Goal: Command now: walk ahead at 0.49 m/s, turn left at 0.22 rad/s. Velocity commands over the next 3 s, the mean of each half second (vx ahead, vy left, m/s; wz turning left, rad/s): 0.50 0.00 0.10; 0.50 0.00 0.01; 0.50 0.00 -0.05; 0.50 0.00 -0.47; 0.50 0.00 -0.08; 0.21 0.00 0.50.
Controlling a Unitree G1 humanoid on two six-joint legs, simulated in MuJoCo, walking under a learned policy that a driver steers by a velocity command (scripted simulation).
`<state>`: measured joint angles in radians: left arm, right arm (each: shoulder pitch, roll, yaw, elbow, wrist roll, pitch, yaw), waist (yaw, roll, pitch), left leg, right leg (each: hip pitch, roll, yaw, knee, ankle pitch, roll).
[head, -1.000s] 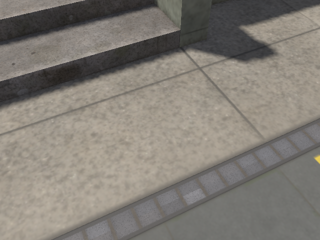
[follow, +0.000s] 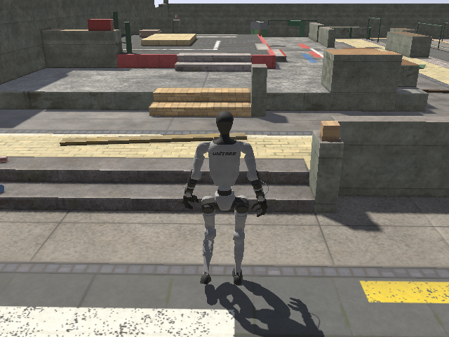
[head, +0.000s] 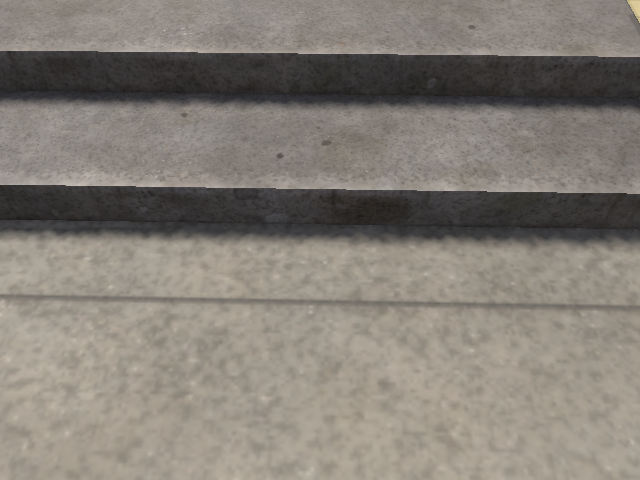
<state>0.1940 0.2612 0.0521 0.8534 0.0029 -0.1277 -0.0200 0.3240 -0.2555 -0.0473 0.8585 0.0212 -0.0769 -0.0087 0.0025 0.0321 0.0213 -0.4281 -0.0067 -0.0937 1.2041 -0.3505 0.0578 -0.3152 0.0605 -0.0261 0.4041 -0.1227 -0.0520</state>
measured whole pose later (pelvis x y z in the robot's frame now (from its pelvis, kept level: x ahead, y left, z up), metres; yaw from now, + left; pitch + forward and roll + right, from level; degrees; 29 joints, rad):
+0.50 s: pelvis +0.27 +0.07 +0.00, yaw +1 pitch +2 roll +0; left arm 0.28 0.29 0.03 0.90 -0.02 -0.10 -0.01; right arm 0.22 -0.25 -0.04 0.77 0.00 -0.10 0.03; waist 0.01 -0.03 0.00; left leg -0.32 -0.03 0.05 0.44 -0.16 0.06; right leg -0.46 -0.06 0.02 1.15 -0.33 -0.04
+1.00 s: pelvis +0.53 +0.03 +0.00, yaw +1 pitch +1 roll +1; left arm 0.18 0.24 0.04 0.85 0.03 -0.07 -0.03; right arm 0.36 -0.25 -0.04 0.93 -0.02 -0.07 0.02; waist -0.03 0.03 0.05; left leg -0.32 0.01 0.00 1.07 -0.36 0.07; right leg -0.33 0.02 -0.09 0.49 -0.17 -0.08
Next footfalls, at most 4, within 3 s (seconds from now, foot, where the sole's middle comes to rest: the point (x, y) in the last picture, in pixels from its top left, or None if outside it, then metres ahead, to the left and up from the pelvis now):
0.36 left None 0.35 0.16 -0.77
0.88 right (358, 407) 0.63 -0.04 -0.77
1.42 left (274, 302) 0.90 0.15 -0.77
2.06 right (394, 158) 1.27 -0.16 -0.64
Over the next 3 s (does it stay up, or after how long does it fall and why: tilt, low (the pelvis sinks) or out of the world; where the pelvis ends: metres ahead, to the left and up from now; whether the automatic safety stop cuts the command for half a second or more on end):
stays up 1.53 -0.28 0.23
